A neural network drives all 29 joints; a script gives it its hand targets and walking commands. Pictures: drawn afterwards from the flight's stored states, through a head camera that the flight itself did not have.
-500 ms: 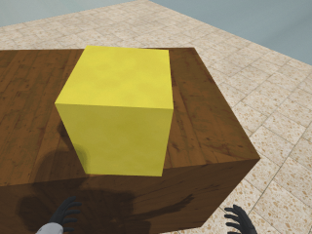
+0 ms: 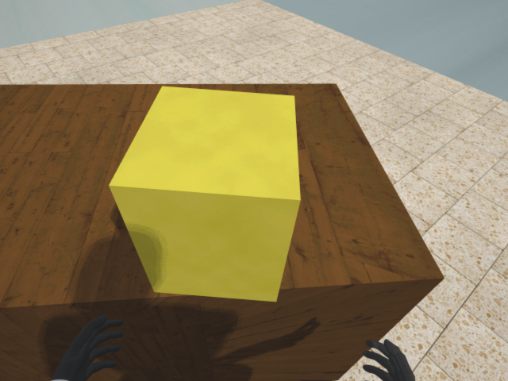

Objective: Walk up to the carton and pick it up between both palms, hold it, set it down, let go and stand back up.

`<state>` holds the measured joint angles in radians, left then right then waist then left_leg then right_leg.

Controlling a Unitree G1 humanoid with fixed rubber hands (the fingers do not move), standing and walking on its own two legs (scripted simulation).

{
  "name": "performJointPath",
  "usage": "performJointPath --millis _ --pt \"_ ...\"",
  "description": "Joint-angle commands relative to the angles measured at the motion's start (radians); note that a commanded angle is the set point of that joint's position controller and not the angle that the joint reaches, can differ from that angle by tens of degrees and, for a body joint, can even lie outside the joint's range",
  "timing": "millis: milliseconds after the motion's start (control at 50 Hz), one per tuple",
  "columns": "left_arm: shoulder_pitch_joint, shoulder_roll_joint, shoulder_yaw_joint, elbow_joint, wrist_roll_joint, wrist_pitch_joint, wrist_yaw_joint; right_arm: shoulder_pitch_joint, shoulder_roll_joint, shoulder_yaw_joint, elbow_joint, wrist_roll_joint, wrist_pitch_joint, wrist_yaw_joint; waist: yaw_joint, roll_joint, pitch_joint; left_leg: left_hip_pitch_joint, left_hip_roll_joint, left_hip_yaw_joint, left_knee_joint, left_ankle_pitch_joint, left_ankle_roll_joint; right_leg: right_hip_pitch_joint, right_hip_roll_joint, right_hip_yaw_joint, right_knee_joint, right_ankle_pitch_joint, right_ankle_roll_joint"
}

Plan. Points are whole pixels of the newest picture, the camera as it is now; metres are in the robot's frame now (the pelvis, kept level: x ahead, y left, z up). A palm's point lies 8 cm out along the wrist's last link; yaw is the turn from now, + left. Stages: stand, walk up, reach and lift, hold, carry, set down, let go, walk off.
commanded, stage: reach and lift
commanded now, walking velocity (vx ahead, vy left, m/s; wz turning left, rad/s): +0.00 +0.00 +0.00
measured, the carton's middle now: (221, 198) +0.38 +0.07 +0.11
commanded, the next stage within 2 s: none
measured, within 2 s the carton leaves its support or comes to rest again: neither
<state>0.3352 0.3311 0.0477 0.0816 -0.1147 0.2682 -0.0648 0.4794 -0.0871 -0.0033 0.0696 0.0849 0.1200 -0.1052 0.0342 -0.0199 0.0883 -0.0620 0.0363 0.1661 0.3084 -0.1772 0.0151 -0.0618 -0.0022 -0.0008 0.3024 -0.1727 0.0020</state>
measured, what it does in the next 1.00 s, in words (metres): stands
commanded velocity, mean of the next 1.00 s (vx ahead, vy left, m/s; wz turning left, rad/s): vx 0.00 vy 0.00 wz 0.00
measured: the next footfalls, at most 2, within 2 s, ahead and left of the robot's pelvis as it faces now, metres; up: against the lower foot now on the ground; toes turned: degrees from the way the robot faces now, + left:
none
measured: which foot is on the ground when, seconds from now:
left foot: down 0.00-1.00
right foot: down 0.00-1.00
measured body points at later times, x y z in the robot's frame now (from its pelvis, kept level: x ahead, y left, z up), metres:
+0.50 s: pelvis +0.00 +0.00 +0.00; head -0.01 +0.01 +0.45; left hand +0.16 +0.26 +0.04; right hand +0.17 -0.17 +0.03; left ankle +0.00 +0.10 -0.75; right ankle +0.00 -0.12 -0.75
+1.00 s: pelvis -0.01 +0.00 +0.00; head -0.04 +0.02 +0.45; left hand +0.19 +0.26 +0.10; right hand +0.21 -0.16 +0.09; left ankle +0.00 +0.10 -0.75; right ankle +0.00 -0.12 -0.75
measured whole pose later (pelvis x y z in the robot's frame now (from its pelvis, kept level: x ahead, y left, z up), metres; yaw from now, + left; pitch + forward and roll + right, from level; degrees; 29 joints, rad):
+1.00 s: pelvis -0.01 +0.00 +0.00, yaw +2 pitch -6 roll +0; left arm 0.27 0.42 0.10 -0.39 -0.31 0.48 -0.09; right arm 0.41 -0.07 0.04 -0.48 0.23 0.45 -0.26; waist 0.08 -0.02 0.03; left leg -0.05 0.02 0.12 0.32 -0.17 0.02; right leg -0.03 -0.01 -0.01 0.30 -0.17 0.01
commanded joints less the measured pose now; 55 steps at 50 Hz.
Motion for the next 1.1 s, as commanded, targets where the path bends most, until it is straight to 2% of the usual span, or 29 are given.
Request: performJointPath --millis 0,240,420,660,740,860,1080 --pt "-0.027 0.156 0.074 -0.217 -0.015 -0.047 0.003 0.027 -0.047 -0.018 -0.222 0.015 -0.018 -0.015 0.002 0.094 -0.073 0.003 0.006 -0.045 -0.046 0.148 -0.031 -0.004 0.010 0.020 -0.037 0.113 -0.022" --pt "0.064 0.208 0.078 -0.375 -0.107 -0.076 -0.016 0.104 -0.001 0.020 -0.446 0.039 0.021 -0.064 0.019 0.067 -0.083 0.016 0.007 -0.081 -0.024 0.185 -0.026 -0.032 -0.012 0.030 -0.061 0.114 -0.015" --pt "0.083 0.229 0.087 -0.476 -0.142 -0.079 -0.019 0.133 0.027 0.058 -0.576 0.060 0.052 -0.092 0.037 0.080 -0.073 0.004 0.013 -0.105 -0.030 0.163 -0.018 -0.027 -0.021 0.039 -0.071 0.065 -0.021" --pt "0.011 0.245 0.095 -0.598 -0.184 -0.044 -0.014 0.076 0.039 0.065 -0.709 0.085 0.109 -0.126 0.042 0.103 -0.054 -0.053 0.026 -0.126 -0.055 0.040 -0.006 -0.008 -0.028 0.048 -0.059 -0.019 -0.031" --pt "-0.044 0.246 0.101 -0.611 -0.195 -0.008 -0.016 0.021 0.030 0.059 -0.729 0.095 0.149 -0.138 0.039 0.102 -0.050 -0.072 0.032 -0.131 -0.068 -0.008 -0.002 0.002 -0.028 0.051 -0.056 -0.041 -0.034" --pt "-0.147 0.236 0.119 -0.635 -0.200 0.096 -0.019 -0.088 -0.001 0.035 -0.750 0.119 0.236 -0.152 0.032 0.094 -0.065 -0.064 0.036 -0.131 -0.081 -0.038 -0.007 0.007 -0.026 0.052 -0.058 -0.044 -0.038" --pt "-0.283 0.211 0.177 -0.671 -0.175 0.265 -0.031 -0.234 -0.060 0.004 -0.780 0.175 0.346 -0.174 0.025 0.088 -0.106 0.026 0.017 -0.116 -0.052 0.095 -0.033 -0.003 -0.017 0.053 -0.073 0.036 -0.039"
